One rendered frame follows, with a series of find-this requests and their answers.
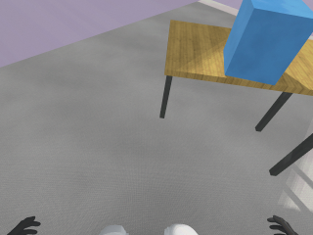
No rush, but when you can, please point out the table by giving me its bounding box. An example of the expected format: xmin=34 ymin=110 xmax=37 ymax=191
xmin=159 ymin=20 xmax=313 ymax=176

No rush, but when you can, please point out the carton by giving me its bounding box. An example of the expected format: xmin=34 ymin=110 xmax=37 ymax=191
xmin=223 ymin=0 xmax=313 ymax=85

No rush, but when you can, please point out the right robot hand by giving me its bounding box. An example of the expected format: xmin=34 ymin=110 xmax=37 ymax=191
xmin=267 ymin=215 xmax=298 ymax=235

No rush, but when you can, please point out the robot right thigh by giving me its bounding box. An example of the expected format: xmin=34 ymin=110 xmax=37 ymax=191
xmin=164 ymin=223 xmax=198 ymax=235

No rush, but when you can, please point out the robot left thigh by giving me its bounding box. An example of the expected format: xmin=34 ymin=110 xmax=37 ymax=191
xmin=99 ymin=225 xmax=129 ymax=235

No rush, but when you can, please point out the left robot hand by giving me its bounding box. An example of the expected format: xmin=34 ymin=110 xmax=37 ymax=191
xmin=7 ymin=216 xmax=41 ymax=235

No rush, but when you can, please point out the robot thigh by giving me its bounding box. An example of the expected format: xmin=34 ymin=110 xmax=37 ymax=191
xmin=99 ymin=225 xmax=129 ymax=235
xmin=164 ymin=223 xmax=198 ymax=235

